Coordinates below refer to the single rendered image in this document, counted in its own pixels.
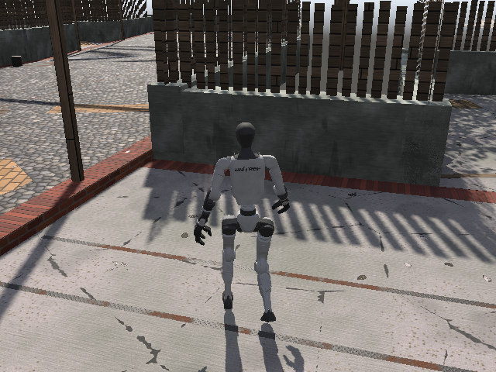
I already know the robot right foot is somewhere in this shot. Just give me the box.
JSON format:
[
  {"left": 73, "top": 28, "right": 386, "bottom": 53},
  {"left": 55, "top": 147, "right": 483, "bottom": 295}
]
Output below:
[{"left": 260, "top": 310, "right": 276, "bottom": 322}]

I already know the right robot upper arm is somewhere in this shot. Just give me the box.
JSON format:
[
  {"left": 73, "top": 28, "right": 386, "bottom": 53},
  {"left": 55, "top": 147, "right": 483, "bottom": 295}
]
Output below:
[{"left": 262, "top": 155, "right": 286, "bottom": 195}]

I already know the robot right shin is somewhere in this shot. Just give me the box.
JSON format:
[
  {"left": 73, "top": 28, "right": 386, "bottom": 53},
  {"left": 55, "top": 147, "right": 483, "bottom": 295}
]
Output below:
[{"left": 257, "top": 260, "right": 272, "bottom": 313}]

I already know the left robot upper arm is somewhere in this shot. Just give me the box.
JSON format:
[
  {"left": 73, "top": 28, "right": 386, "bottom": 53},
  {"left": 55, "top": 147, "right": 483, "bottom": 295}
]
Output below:
[{"left": 208, "top": 157, "right": 231, "bottom": 201}]

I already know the robot right hand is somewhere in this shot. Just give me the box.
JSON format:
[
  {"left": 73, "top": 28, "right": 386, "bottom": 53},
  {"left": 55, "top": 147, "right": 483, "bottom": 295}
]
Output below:
[{"left": 272, "top": 201, "right": 290, "bottom": 214}]

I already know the robot left hand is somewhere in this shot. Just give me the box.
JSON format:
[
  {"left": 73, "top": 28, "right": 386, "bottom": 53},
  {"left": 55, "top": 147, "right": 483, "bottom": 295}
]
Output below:
[{"left": 194, "top": 223, "right": 212, "bottom": 246}]

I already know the right robot forearm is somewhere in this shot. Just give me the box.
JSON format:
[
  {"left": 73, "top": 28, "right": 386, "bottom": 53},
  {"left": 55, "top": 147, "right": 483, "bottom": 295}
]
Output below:
[{"left": 278, "top": 183, "right": 289, "bottom": 205}]

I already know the left robot forearm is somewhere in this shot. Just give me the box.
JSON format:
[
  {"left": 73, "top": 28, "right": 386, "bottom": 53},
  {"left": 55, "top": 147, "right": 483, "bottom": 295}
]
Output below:
[{"left": 197, "top": 188, "right": 215, "bottom": 226}]

